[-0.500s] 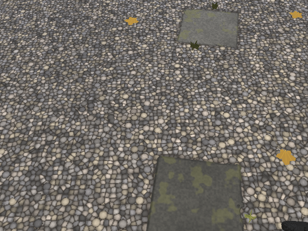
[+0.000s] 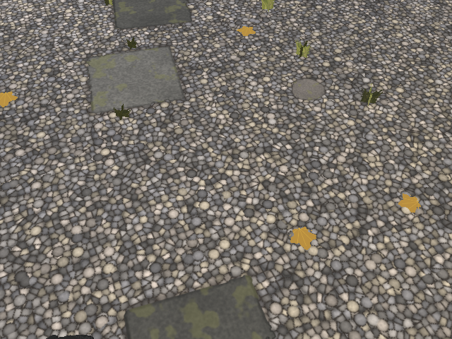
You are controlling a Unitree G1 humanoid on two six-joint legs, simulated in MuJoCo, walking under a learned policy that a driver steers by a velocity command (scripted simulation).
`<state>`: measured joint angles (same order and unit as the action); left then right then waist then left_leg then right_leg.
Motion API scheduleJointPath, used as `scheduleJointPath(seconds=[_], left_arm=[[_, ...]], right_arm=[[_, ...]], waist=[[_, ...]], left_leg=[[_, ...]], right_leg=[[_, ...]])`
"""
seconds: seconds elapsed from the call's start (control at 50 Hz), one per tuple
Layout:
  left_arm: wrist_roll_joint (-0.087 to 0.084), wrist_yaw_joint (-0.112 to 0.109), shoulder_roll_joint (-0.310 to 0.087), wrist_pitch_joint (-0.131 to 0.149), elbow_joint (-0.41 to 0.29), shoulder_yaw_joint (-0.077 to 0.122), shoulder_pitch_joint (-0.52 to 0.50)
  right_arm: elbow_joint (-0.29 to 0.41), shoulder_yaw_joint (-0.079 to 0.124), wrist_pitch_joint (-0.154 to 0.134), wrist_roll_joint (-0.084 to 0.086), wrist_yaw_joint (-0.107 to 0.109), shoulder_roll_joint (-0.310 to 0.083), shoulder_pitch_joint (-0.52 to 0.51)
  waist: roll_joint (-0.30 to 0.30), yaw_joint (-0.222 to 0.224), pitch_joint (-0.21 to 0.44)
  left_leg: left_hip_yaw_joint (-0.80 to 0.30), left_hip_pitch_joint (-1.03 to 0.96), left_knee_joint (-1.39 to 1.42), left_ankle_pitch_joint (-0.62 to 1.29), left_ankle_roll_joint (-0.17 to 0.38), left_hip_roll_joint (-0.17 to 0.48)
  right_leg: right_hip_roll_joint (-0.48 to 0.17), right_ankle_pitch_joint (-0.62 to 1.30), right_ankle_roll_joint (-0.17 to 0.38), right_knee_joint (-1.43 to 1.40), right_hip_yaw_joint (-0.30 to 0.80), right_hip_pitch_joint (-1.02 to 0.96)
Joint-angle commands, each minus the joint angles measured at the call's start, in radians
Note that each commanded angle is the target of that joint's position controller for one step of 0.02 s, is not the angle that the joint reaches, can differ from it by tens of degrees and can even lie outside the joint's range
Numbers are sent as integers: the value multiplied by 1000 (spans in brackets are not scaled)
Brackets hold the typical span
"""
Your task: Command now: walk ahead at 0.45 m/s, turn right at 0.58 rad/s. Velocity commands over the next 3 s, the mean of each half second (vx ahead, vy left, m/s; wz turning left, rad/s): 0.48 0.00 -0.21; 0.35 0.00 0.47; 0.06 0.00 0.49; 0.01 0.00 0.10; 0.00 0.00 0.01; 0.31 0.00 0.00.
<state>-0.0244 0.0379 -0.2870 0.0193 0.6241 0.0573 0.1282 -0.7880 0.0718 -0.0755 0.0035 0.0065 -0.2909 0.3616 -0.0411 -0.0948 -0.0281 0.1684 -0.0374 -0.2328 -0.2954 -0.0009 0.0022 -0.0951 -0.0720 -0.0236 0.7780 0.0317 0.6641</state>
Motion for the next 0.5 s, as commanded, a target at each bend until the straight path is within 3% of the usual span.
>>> scheduleJointPath(seconds=[0.02,0.04,0.08,0.1,0.12,0.14,0.16,0.18,0.2,0.22,0.24,0.26,0.3,0.34,0.42,0.5], left_arm=[[-4,19,-46,20,-118,3,-147],[-4,24,-53,20,-125,6,-150],[2,25,-93,14,-122,27,-85],[2,20,-130,9,-91,51,45],[-3,5,-194,0,-41,88,229],[-13,-17,-294,-7,-24,110,325],[-8,-9,-330,14,-66,102,301],[3,-1,-216,29,-54,70,280],[10,-1,-177,39,-41,56,245],[10,-2,-145,44,-42,44,175],[20,-3,-112,49,-45,31,124],[30,-5,-102,55,-45,25,100],[31,-8,-109,74,-16,26,99],[33,-12,-121,87,15,29,116],[39,-27,-119,89,49,24,132],[30,-36,-143,83,93,30,180]], right_arm=[[43,48,-4,16,0,-190,-21],[37,51,2,21,0,-198,-20],[35,59,13,27,4,-230,-34],[37,60,20,32,8,-237,-48],[44,46,19,27,13,-206,-31],[87,7,11,-18,9,-91,10],[137,-16,-25,-14,1,-64,13],[138,11,-45,32,-10,-172,-90],[144,7,-55,50,-14,-168,-117],[125,3,-55,32,-6,-153,-118],[112,7,-46,15,-5,-154,-106],[95,8,-31,15,-10,-148,-74],[68,2,-5,15,-13,-119,-39],[74,-3,11,13,-10,-99,-80],[96,-11,3,19,-19,-74,-186],[135,-24,-6,22,-45,-45,-295]], waist=[[108,-2,-81],[111,6,-78],[139,65,-10],[131,147,68],[98,231,169],[-130,214,251],[-222,170,431],[-76,223,342],[-72,197,213],[10,152,143],[-10,118,103],[-36,91,94],[-24,72,83],[-9,80,36],[-9,122,-16],[8,171,-66]], left_leg=[[-83,10,76,270,152,277],[-67,-9,51,343,144,286],[-14,-30,-104,728,119,283],[28,2,-288,884,96,259],[50,145,-528,839,59,218],[44,518,-890,131,1,125],[-187,764,-1138,-314,-27,-43],[-270,862,-1172,-214,-11,27],[-243,867,-1118,-125,12,71],[-235,810,-1043,-49,14,123],[-239,744,-979,2,11,153],[-242,680,-966,39,7,167],[-227,643,-933,78,-11,165],[-229,691,-864,159,-27,161],[-237,707,-605,397,-26,114],[-204,719,-420,472,2,82]], right_leg=[[6,-15,38,-94,-51,24],[19,-50,58,-115,-68,1],[89,-133,107,-144,-125,-148],[141,-114,139,-191,-153,-330],[170,-81,178,-215,-126,-617],[-67,-145,280,-243,267,-945],[-253,-394,450,-445,842,-1096],[-246,-393,380,-510,728,-1039],[-218,-304,341,-503,566,-899],[-175,-178,304,-496,435,-750],[-137,-49,287,-510,342,-642],[-117,16,279,-537,286,-572],[-108,139,283,-577,195,-512],[-96,200,269,-608,112,-496],[-55,191,208,-641,-29,-519],[-100,186,186,-665,-77,-617]])
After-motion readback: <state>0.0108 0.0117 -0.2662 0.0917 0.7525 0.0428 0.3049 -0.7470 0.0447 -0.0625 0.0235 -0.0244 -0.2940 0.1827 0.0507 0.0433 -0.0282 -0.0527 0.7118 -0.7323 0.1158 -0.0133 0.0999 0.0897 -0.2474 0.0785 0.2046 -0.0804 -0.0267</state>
